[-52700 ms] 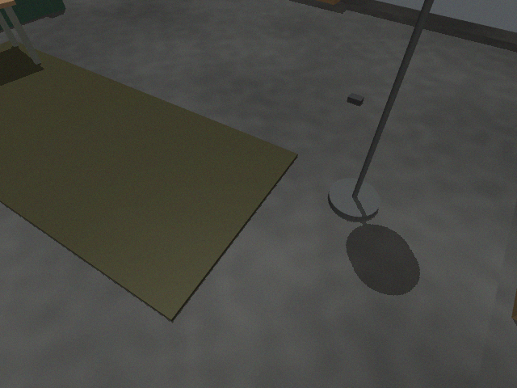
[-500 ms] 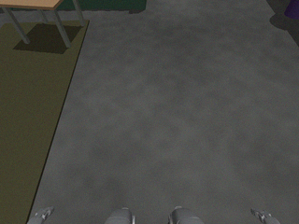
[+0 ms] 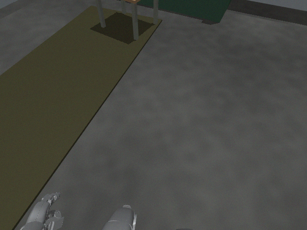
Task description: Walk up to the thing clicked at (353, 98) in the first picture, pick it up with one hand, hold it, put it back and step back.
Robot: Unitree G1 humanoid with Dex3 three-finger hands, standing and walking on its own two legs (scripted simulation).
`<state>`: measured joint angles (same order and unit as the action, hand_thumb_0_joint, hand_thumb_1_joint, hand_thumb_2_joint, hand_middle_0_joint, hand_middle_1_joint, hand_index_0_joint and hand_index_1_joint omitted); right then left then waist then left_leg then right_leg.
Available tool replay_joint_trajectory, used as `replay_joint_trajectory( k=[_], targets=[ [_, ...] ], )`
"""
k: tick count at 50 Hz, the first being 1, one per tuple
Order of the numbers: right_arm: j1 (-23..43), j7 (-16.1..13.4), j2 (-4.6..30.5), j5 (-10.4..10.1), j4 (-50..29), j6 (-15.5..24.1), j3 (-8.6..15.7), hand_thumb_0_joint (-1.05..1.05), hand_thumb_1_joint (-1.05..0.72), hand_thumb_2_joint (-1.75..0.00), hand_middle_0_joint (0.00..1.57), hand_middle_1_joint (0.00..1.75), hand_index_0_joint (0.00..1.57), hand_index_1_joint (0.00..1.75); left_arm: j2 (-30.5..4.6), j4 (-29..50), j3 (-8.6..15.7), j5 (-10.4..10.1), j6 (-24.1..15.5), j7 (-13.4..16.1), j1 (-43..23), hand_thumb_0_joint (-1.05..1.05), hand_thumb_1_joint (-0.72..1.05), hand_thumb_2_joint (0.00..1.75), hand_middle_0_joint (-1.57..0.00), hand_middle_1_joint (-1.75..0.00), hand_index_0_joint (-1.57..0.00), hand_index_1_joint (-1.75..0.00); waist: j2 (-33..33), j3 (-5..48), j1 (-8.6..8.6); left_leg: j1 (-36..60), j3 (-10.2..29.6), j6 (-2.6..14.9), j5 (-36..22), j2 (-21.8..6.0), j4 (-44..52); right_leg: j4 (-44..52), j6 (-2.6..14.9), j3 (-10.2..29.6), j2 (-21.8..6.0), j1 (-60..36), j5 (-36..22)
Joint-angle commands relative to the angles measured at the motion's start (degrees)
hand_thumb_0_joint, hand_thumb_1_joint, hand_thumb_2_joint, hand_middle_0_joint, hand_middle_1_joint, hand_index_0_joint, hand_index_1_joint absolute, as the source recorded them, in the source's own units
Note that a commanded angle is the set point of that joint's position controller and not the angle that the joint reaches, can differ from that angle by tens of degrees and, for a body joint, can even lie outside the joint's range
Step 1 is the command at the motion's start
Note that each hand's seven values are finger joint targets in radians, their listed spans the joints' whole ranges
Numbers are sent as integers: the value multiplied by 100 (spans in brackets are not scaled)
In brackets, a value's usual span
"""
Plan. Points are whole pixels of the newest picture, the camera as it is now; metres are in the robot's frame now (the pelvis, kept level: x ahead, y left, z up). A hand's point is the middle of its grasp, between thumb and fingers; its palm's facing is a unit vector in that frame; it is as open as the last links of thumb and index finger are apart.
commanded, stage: walk up
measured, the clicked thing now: out of the picture -0.33 +0.24 -0.75
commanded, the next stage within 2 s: none
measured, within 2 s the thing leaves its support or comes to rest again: neither
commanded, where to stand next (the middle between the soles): +0.14 +0.04 m, yaw +72 degrees
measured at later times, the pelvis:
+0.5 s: pelvis +0.06 +0.02 -0.01, yaw +26 degrees
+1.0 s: pelvis +0.10 -0.04 -0.02, yaw +49 degrees
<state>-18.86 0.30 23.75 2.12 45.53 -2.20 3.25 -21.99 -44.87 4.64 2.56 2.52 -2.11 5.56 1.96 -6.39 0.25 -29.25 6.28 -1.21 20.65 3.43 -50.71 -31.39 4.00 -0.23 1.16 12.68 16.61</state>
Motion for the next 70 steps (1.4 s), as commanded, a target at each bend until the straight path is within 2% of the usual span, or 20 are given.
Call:
replay_joint_trajectory(
  k=[1, 10, 17, 18, 19, 20, 21, 24, 31, 36, 37, 38, 40, 45, 50, 57, 58, 60, 64, 70],
  targets=[
    [-239, 133, 1061, -85, -403, 169, 329, 0, -90, -90, 20, 30, 20, 30, -1095, 565, 368, -30, -382, 124, -541, 0, 90, 90, -20, -30, -20, -30, 464, 285, 10, -361, -168, 175, -644, -366, -762, 1761, 214, 1010, -1217, -256, 692],
    [575, 296, 1170, -84, -609, 164, 380, 0, -90, -90, 20, 30, 20, 30, -1519, 662, 493, 38, -384, -93, 503, 0, 90, 90, -20, -30, -20, -30, 674, -163, -500, -296, -836, 152, -374, -724, 655, 1874, 384, 413, -1859, -666, 1112],
    [-396, 100, 1126, -109, -510, 341, 493, 0, -90, -90, 20, 30, 20, 30, -1428, 861, 384, -2, -292, -152, 614, 0, 90, 90, -20, -30, -20, -30, -66, 886, 79, 2134, -1226, 518, -239, -185, 2354, -791, 146, -958, -1753, -71, -1231],
    [-774, -8, 1342, -49, -529, 381, 577, 0, -90, -90, 20, 30, 20, 30, -1169, 885, 317, -88, -287, -124, 952, 0, 90, 90, -20, -30, -20, -30, -849, 1319, 247, 3170, -471, 851, -125, -337, 2835, -2424, -214, -1275, -1241, 578, -936],
    [-758, -92, 1815, 37, -719, 406, 662, 0, -90, -90, 20, 30, 20, 30, -748, 1013, 220, -96, -290, -142, 1141, 0, 90, 90, -20, -30, -20, -30, -1877, 1094, 108, 3980, 1748, 1331, -527, -1593, 2878, -3390, -572, -1123, -399, 2504, 1662],
    [-843, -140, 2102, 4, -766, 408, 714, 0, -90, -90, 20, 30, 20, 30, -1128, 1106, 277, -62, -269, -136, 713, 0, 90, 90, -20, -30, -20, -30, -1438, 1087, 301, 3821, 3539, 2093, -1006, -2641, 3094, -3529, -579, -338, -252, 3054, 2030],
    [-755, -171, 2081, -116, -753, 404, 743, 0, -90, -90, 20, 30, 20, 30, -1501, 1198, 320, -29, -276, -104, 290, 0, 90, 90, -20, -30, -20, -30, -1052, 864, 324, 3418, 3697, 2269, -1198, -2871, 3223, -3612, -476, 425, -740, 2950, 1909],
    [-310, -230, 1345, -178, -941, 451, 438, 0, -90, -90, 20, 30, 20, 30, -1413, 871, 308, -107, -268, -94, 887, 0, 90, 90, -20, -30, -20, -30, -458, 730, -17, 3326, 1259, 1419, -2643, -1678, 2515, -2896, -417, 439, -791, 2683, 1327],
    [82, -204, 1417, -12, -1145, 481, 433, 0, -90, -90, 20, 30, 20, 30, -989, 730, 125, -338, -248, 136, 915, 0, 90, 90, -20, -30, -20, -30, -1569, 345, -98, 772, 737, 1120, -5170, -819, 2051, -2076, -363, -200, -257, 1000, 182],
    [564, -131, 1197, -120, -1450, 237, 447, 0, -90, -90, 20, 30, 20, 30, -1234, 459, 223, -352, -399, 301, 1304, 0, 90, 90, -20, -30, -20, -30, -975, 1140, -380, 482, 1112, 706, -3485, -292, 794, -184, -161, -144, -138, -453, -1077],
    [609, -152, 920, -180, -1529, 229, 361, 0, -90, -90, 20, 30, 20, 30, -1601, 424, 321, -275, -446, 346, 1584, 0, 90, 90, -20, -30, -20, -30, -165, 1448, -599, -22, 702, 423, -2436, 58, -71, 224, 89, 634, -904, -1099, -1654],
    [181, -192, 568, -202, -1503, 200, 259, 0, -90, -90, 20, 30, 20, 30, -1916, 508, 388, -188, -457, 372, 1551, 0, 90, 90, -20, -30, -20, -30, 1146, 1681, -517, -817, 58, 222, 493, 393, -997, 572, 466, 2115, -2561, -1609, -2427],
    [-457, -266, 1097, -91, -1188, 51, 456, 0, -90, -90, 20, 30, 20, 30, -2084, 843, 432, -158, -422, 370, 359, 0, 90, 90, -20, -30, -20, -30, 1288, 1310, -24, -629, 55, 173, 1505, -80, -2262, 1010, 1296, 3114, -3395, -444, -1421],
    [-362, 110, 1160, -21, -891, 0, 600, 0, -90, -90, 20, 30, 20, 30, -1632, 621, 373, -114, -433, 400, 366, 0, 90, 90, -20, -30, -20, -30, 1175, 709, -78, -379, -98, 35, 83, -270, -2177, 769, 627, 710, -1815, 233, 296],
    [-29, 191, 1184, -34, -743, -12, 553, 0, -90, -90, 20, 30, 20, 30, -1807, 723, 505, -19, -414, 302, 495, 0, 90, 90, -20, -30, -20, -30, 1527, 671, -343, -313, -662, -129, 512, -388, -670, 1007, 690, 466, -2067, -22, 1684],
    [-786, 162, 1251, -83, -73, 169, 602, 0, -90, -90, 20, 30, 20, 30, -1784, 606, 443, -99, -236, 170, 383, 0, 90, 90, -20, -30, -20, -30, 149, 928, 107, 2081, -1029, 195, 271, -100, 1545, -444, 184, -370, -2104, 1449, 2246],
    [-932, 119, 1463, -15, -56, 186, 670, 0, -90, -90, 20, 30, 20, 30, -1525, 585, 342, -147, -180, 176, 487, 0, 90, 90, -20, -30, -20, -30, -570, 771, 274, 2511, -132, 452, 731, -304, 2101, -1434, -104, -561, -1739, 2336, 2510],
    [-172, 45, 2427, 90, -490, 207, 724, 0, -90, -90, 20, 30, 20, 30, -1482, 684, 275, -208, -162, 268, 116, 0, 90, 90, -20, -30, -20, -30, -1815, -164, 351, 615, 3875, 1516, 3563, -2147, 4197, -3228, -473, -126, -705, 3250, 1798],
    [559, -103, 1600, -33, -475, 351, 444, 0, -90, -90, 20, 30, 20, 30, -1626, 57, 337, -260, -244, 224, 877, 0, 90, 90, -20, -30, -20, -30, -1155, 16, -195, 986, 1619, 970, 587, -1088, 3001, -3163, -366, 167, -849, 2473, 555],
    [-70, -148, 1587, -44, -285, 418, 456, 0, -90, -90, 20, 30, 20, 30, -1370, 52, 240, -148, -319, 192, 684, 0, 90, 90, -20, -30, -20, -30, -1172, 614, 125, 1543, 1715, 1380, -579, -1208, 2445, -1942, -369, -41, -527, 1786, 1002]
  ],
)
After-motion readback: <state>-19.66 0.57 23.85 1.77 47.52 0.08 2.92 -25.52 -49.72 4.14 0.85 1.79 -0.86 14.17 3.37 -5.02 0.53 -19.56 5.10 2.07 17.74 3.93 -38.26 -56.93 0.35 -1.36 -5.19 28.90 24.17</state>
